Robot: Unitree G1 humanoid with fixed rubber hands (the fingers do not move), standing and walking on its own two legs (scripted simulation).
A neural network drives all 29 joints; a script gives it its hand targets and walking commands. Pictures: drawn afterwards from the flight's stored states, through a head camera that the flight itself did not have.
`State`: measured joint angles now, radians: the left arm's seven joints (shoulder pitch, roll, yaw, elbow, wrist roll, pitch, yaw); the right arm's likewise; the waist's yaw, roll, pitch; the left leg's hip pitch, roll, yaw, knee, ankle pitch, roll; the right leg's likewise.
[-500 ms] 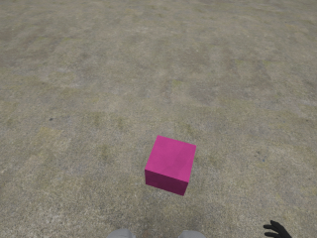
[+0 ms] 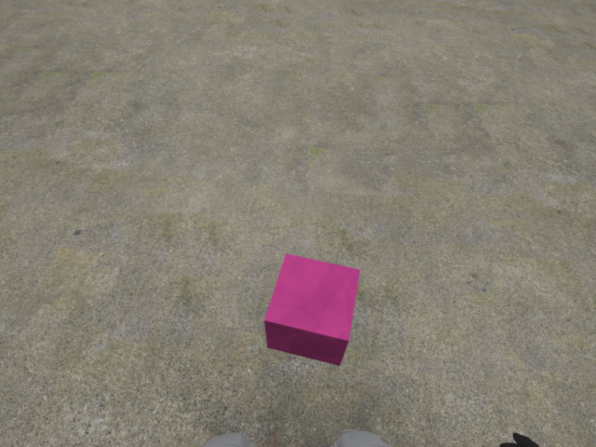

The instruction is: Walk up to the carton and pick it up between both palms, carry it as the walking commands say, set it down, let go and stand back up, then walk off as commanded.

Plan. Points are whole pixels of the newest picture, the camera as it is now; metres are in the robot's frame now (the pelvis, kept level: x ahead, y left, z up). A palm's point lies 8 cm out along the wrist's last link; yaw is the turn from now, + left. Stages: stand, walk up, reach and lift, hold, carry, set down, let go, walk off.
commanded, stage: walk up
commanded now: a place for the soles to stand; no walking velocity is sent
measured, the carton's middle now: (312, 309) +0.60 -0.05 -0.63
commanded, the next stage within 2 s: none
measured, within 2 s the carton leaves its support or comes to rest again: neither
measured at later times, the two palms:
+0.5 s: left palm out of the picture +0.09 +0.29 -0.10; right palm out of the picture +0.09 -0.34 -0.09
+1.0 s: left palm out of the picture +0.10 +0.30 -0.10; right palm out of the picture +0.07 -0.34 -0.08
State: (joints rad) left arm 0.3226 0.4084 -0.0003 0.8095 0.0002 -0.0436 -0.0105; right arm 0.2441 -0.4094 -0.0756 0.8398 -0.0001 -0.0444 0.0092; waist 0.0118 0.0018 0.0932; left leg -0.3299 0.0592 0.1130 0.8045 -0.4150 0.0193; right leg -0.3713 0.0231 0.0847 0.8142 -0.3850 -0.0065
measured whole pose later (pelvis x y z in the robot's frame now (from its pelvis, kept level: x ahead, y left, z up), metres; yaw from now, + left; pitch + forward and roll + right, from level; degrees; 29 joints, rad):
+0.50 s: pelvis +0.02 -0.01 +0.00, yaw -2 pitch -2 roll +0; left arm 0.31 0.41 0.00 0.81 0.00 -0.05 0.00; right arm 0.24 -0.41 -0.08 0.84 0.00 -0.05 0.01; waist 0.01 -0.02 0.09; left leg -0.33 0.08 0.12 0.82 -0.44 0.01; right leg -0.37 0.02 0.07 0.80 -0.38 0.00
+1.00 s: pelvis +0.02 -0.01 +0.00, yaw -4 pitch -2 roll +0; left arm 0.30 0.41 0.00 0.82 0.00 -0.04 0.00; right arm 0.23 -0.41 -0.08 0.88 0.00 -0.05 0.01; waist 0.01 -0.02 0.09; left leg -0.32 0.07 0.12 0.80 -0.44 0.01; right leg -0.37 0.02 0.07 0.81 -0.47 0.01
